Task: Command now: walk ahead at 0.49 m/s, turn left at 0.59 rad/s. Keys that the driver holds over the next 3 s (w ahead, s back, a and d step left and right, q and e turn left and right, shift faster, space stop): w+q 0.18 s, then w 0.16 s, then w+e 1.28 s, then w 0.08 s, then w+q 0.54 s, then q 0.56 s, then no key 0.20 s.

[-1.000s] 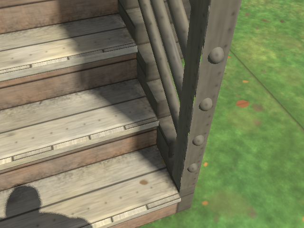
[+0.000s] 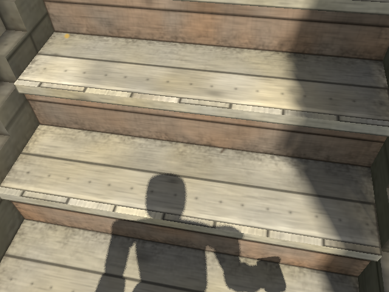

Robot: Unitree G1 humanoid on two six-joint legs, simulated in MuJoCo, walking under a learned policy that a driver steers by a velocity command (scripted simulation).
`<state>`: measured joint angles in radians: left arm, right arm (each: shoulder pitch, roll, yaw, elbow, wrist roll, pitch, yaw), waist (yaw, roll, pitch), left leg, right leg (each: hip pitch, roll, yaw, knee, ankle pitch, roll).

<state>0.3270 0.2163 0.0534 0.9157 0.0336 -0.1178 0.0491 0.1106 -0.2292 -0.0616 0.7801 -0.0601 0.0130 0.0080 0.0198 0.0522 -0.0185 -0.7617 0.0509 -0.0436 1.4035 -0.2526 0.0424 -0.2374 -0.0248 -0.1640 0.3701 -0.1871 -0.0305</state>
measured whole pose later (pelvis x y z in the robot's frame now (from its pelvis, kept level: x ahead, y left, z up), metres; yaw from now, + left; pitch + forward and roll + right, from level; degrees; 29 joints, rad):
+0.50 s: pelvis +0.16 +0.12 -0.01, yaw +10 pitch +3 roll +0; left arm 0.10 0.08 -0.01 0.70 0.01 -0.02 0.04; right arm 0.48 -0.16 -0.01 0.96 -0.04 -0.07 0.00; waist -0.01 -0.03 -0.04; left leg -0.18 -0.05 0.07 0.45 -0.32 0.07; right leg -1.21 0.08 0.00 2.36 -0.40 -0.11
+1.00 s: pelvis +0.41 +0.13 +0.17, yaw -6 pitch +3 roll +1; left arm 0.50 0.18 0.03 1.01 0.02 -0.07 0.02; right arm 0.03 -0.05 0.06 0.54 -0.05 -0.05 -0.03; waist 0.05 0.00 -0.02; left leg -1.28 0.03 -0.01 2.19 -0.33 0.07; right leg -0.22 0.15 0.12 0.57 -0.39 -0.13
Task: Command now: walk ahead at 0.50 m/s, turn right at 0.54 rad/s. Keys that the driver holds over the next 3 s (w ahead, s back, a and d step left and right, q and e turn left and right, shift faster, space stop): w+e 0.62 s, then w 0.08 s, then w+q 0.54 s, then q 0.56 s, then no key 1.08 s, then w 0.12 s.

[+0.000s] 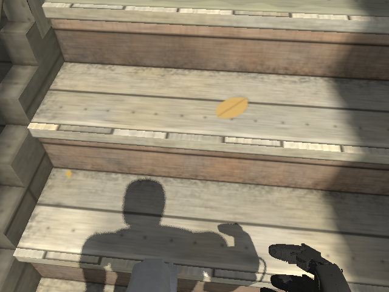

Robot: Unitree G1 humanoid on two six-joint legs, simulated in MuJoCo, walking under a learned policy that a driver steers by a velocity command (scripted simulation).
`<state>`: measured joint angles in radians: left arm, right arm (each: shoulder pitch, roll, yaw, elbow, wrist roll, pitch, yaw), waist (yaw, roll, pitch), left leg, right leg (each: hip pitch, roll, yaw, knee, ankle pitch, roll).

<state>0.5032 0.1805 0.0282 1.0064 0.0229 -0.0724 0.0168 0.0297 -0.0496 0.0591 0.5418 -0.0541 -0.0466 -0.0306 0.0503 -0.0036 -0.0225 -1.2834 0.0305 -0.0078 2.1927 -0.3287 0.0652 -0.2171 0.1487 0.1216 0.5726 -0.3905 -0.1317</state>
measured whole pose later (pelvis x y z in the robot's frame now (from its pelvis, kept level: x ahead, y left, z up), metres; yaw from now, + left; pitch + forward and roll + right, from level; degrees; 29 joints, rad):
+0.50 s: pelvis +0.29 +0.01 +0.20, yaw -17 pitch +3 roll +1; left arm -0.08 0.11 0.03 0.48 0.02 -0.01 0.04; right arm 0.43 -0.23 -0.07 1.01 -0.05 -0.15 -0.01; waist 0.00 -0.02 0.00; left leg -0.14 0.11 0.27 0.45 -0.34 -0.04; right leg -1.35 0.05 0.12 2.27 -0.41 -0.15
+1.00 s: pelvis +0.54 -0.13 +0.39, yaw -18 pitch +2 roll +1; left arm 0.45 0.21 0.05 1.02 0.01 -0.15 -0.01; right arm -0.01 -0.02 0.03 0.54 -0.02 0.03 -0.04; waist -0.01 0.06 -0.01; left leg -1.40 -0.09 -0.09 2.39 -0.24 0.13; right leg -0.23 0.00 -0.12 0.48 -0.29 -0.06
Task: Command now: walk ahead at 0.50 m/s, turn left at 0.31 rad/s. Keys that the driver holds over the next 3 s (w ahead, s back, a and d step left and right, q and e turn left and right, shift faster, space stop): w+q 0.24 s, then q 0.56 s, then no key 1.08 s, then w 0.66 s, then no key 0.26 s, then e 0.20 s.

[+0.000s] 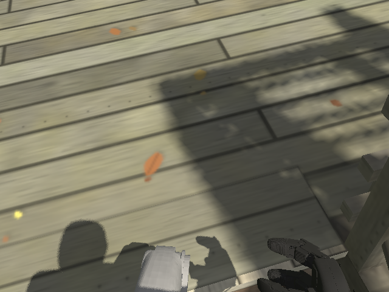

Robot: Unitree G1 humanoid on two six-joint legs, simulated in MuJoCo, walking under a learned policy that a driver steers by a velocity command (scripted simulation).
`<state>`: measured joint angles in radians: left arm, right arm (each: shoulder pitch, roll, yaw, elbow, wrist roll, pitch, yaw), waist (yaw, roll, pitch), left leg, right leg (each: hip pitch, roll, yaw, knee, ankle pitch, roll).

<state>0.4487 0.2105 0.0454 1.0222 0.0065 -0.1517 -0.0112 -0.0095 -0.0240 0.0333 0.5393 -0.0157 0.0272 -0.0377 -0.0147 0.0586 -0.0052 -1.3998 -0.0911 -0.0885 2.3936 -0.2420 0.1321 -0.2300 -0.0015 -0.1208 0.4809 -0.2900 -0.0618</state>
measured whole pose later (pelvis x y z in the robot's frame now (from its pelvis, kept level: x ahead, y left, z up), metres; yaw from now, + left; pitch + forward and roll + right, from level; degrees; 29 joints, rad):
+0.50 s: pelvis +0.24 +0.05 +0.19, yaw +16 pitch +3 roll -2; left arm -0.11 0.04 -0.06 0.44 0.06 -0.07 0.01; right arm 0.44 -0.21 -0.05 0.92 -0.02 -0.07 -0.01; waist -0.05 0.01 0.01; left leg -0.20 -0.11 -0.09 0.48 -0.31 0.12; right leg -1.31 -0.02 -0.03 2.11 -0.33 -0.09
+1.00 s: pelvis +0.38 +0.09 +0.35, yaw +30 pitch -1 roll -1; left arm 0.21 0.19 0.02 0.70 0.03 -0.01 0.06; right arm 0.14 -0.21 -0.06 0.59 -0.01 0.10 0.00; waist 0.01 0.01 0.06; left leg -0.65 0.04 0.04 0.99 -0.35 0.00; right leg -0.40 -0.13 -0.20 0.77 -0.35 -0.01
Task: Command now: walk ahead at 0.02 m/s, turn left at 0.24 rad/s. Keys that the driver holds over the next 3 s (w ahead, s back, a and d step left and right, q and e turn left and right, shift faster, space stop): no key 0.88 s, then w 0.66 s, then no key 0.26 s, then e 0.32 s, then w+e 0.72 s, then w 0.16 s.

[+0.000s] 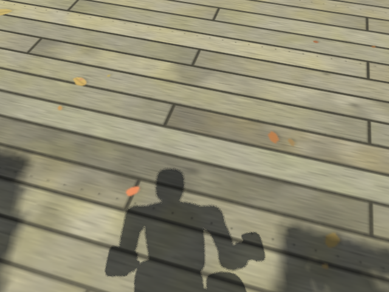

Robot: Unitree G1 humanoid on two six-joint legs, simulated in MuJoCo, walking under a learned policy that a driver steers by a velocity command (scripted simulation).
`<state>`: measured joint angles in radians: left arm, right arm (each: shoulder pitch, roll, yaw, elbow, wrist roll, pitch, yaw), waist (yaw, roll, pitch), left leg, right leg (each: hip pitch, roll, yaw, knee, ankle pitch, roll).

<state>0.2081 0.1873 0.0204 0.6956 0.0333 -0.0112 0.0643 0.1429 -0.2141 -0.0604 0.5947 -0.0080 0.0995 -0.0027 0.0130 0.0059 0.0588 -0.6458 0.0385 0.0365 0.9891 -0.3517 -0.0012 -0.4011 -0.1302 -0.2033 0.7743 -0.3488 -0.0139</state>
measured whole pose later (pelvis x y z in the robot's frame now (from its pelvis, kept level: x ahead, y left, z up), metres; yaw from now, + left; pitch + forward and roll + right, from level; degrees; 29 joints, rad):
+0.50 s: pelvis +0.10 +0.02 +0.03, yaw +1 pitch +0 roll +1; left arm 0.23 0.15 0.01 0.77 0.01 -0.02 0.02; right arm 0.28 -0.14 -0.02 0.71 -0.01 -0.06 0.03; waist -0.01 -0.01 -0.05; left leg -0.24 -0.02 0.07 0.47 -0.23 0.04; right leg -0.25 -0.05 0.00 0.51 -0.27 0.03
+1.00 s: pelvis +0.13 +0.00 +0.03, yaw +0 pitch +0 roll +0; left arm 0.31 0.19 0.03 0.78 0.01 -0.02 0.02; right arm 0.26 -0.19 -0.04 0.79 -0.02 -0.04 0.01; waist 0.00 -0.01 -0.03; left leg -0.21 0.00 0.05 0.52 -0.33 0.03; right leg -0.20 -0.02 -0.01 0.53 -0.34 -0.01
